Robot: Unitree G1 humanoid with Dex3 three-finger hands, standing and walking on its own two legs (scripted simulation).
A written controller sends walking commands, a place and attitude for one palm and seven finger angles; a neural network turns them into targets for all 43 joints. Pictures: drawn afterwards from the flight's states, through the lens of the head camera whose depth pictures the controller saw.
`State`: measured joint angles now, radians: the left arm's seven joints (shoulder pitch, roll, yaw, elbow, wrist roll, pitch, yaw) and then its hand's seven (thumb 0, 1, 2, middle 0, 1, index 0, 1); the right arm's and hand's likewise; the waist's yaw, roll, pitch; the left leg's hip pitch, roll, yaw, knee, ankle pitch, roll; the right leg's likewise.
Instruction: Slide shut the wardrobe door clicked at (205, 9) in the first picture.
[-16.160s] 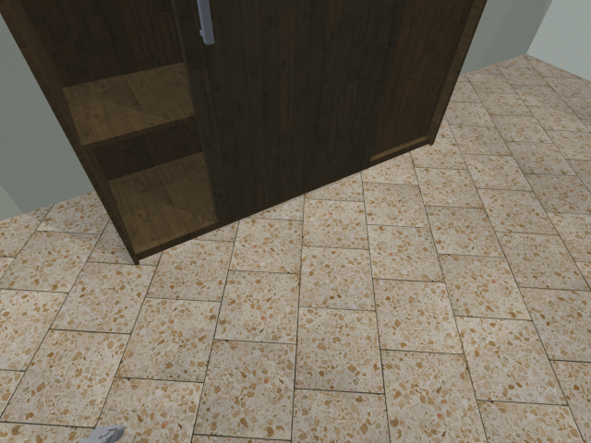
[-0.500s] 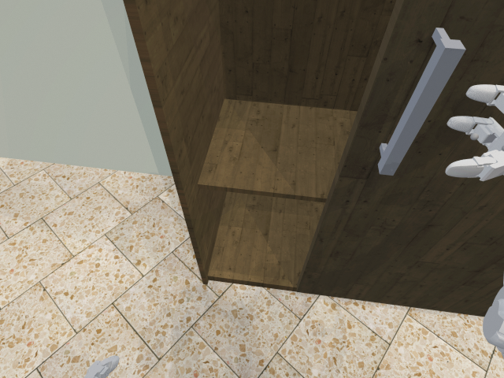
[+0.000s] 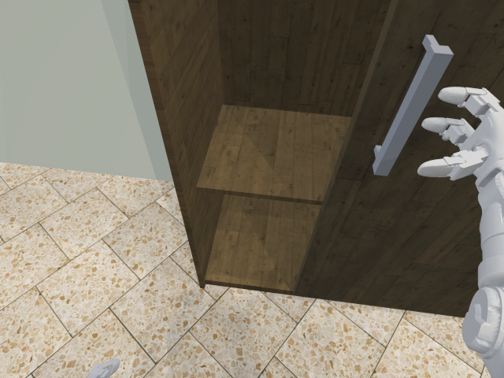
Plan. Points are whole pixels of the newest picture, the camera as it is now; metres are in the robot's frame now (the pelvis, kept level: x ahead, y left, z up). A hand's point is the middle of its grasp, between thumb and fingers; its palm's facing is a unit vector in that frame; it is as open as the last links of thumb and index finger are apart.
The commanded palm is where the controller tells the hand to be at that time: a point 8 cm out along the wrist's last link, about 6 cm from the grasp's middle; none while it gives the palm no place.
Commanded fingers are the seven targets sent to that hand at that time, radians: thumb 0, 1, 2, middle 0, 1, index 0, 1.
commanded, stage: feel for the door with the fingertips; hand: right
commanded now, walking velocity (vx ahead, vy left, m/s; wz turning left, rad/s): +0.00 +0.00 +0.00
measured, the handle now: (402, 112) +0.51 -0.17 +0.18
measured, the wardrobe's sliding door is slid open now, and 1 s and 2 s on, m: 0.36 0.36 0.36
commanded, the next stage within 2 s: slide the fingers in behind the handle in 0.40 s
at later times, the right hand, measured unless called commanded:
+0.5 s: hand (433, 122) +0.47 -0.20 +0.20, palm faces +0.00 +1.00 -0.01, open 13.9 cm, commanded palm +0.46 -0.25 +0.18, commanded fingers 0.00 0.50 -0.30 0.30 1.20 0.30 1.20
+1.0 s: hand (430, 131) +0.46 -0.19 +0.19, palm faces -0.01 +1.00 -0.01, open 14.0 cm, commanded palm +0.43 -0.24 +0.18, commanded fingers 0.00 0.50 -0.30 0.30 1.20 0.30 1.20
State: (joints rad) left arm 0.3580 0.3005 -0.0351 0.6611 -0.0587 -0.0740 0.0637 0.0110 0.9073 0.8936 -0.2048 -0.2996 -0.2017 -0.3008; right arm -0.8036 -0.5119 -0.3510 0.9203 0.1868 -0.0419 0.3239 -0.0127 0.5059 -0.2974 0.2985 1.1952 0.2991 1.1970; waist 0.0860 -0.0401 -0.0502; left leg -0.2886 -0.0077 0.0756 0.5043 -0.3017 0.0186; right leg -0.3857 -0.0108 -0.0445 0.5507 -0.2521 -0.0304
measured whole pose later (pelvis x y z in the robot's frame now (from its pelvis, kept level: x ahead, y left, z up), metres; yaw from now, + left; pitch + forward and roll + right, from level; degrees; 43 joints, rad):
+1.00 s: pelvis +0.00 +0.00 +0.00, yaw +0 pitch +5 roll +1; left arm 0.36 0.29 -0.03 0.66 -0.06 -0.08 0.05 0.01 0.91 0.89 -0.20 -0.30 -0.20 -0.30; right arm -0.81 -0.47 -0.32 0.89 0.19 -0.04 0.28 -0.01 0.51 -0.30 0.30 1.20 0.30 1.20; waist 0.08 -0.04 -0.05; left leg -0.28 -0.01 0.07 0.50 -0.30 0.02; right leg -0.38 -0.01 -0.05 0.55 -0.26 -0.03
